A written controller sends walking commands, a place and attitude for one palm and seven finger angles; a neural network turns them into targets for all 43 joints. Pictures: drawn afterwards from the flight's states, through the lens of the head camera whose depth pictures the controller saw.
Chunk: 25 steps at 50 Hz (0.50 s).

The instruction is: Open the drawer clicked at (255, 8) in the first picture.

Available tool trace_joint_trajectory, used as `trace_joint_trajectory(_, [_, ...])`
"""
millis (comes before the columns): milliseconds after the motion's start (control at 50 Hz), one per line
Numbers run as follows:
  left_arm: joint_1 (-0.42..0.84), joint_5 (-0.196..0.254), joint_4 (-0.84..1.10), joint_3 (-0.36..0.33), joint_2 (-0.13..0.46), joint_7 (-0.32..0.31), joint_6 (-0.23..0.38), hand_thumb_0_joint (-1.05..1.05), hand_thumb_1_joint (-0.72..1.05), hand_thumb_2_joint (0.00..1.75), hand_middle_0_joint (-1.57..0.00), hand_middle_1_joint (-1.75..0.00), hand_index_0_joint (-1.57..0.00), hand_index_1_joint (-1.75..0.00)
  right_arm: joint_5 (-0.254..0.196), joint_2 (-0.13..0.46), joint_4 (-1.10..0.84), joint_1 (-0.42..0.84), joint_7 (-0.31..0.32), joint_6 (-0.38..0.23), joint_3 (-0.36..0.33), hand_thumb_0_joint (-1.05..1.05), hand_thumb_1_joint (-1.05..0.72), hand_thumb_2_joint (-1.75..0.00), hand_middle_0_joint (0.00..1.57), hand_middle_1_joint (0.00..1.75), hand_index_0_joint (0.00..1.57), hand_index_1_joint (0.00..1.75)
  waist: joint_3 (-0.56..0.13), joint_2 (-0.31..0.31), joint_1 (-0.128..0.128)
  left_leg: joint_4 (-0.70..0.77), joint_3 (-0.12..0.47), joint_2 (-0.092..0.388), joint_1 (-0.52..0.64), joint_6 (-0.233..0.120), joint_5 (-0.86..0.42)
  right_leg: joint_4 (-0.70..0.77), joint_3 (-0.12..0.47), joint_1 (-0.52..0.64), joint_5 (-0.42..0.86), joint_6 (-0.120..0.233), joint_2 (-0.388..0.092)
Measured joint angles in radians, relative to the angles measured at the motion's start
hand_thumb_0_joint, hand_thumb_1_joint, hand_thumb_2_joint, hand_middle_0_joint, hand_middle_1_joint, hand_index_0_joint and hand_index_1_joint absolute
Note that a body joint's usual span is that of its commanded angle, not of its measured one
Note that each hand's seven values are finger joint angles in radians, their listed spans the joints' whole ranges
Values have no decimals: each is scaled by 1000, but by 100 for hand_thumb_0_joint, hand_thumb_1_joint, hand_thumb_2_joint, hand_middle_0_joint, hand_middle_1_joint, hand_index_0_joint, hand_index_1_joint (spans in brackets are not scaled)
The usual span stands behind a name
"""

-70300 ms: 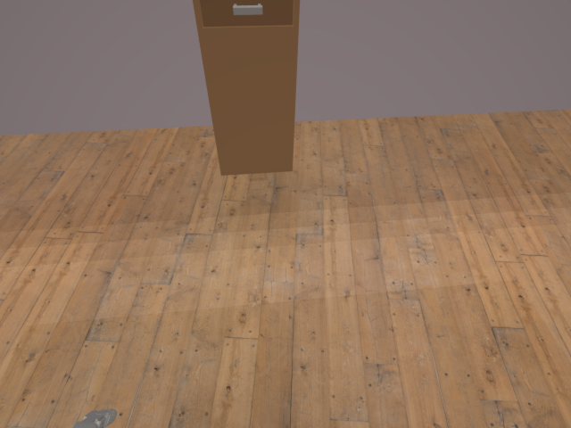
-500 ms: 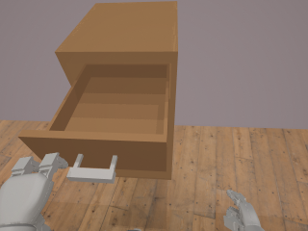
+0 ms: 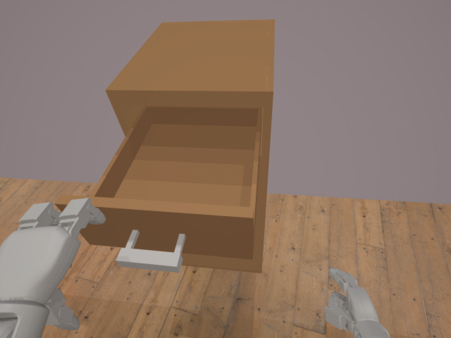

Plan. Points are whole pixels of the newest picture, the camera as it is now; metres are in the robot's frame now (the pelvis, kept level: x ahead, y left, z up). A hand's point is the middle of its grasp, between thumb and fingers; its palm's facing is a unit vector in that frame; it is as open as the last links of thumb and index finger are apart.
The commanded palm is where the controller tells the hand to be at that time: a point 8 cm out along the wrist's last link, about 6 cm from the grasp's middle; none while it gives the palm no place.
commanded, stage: lift the hand off the handle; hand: left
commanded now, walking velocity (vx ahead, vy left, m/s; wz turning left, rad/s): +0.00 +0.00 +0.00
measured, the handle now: (153, 248) +0.24 +0.17 +0.06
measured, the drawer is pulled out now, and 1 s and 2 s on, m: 0.29 0.29 0.29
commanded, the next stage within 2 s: draw the hand back to the body in 0.62 s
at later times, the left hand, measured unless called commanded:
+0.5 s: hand (36, 244) +0.16 +0.26 +0.19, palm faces +0.18 -0.04 -0.98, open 13.8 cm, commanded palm +0.12 +0.25 +0.26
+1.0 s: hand (37, 249) +0.16 +0.25 +0.19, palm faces +0.16 -0.06 -0.99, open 13.8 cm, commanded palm +0.12 +0.25 +0.25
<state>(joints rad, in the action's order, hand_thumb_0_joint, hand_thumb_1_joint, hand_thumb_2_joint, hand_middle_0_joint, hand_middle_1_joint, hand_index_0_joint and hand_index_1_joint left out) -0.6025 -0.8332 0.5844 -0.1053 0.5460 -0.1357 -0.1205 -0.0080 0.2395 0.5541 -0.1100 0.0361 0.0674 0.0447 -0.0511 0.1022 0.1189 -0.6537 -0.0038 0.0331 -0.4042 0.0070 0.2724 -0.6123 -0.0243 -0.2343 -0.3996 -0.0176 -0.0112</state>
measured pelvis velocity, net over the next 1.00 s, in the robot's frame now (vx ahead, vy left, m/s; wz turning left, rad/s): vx -0.01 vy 0.00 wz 0.02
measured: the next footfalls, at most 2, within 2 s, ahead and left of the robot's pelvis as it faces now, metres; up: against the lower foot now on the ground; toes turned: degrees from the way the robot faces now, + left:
none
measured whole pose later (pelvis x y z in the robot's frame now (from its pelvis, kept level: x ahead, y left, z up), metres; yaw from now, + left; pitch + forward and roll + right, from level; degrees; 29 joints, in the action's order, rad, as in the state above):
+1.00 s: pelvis -0.01 +0.00 +0.01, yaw +1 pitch -2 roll -1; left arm -0.52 -0.67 0.72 -0.24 0.66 0.05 -0.12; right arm -0.03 0.26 0.57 -0.09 0.01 0.03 0.06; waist 0.00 0.12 0.13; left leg -0.54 0.01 0.02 -0.32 0.01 0.20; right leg -0.50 -0.04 -0.14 -0.33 -0.02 -0.02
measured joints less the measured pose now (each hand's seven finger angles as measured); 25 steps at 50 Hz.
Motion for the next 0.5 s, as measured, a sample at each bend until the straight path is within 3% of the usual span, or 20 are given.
trace_joint_trajectory(180, [7, 52, 65, -30, 39, 84, -36, -1, -49, 30, -32, -120, -32, -120, -11, 13, -2, 10, -4, 2, 16, 2, -90, -90, 20, 30, 20, 30, 15, 8, 0, 57, -4, -3, 55, 0, -24, 62, 2, 55, 28, -2, -2])
trace_joint_trajectory(500, [40, 145, 153, -134, 114, 153, -53, -1, -49, 30, -32, -120, -32, -120, -28, 32, -5, 27, -14, -2, 11, 2, -90, -90, 20, 30, 20, 30, 31, 17, 13, 104, 5, -9, 100, -2, -54, 110, -9, 105, 56, -4, -6])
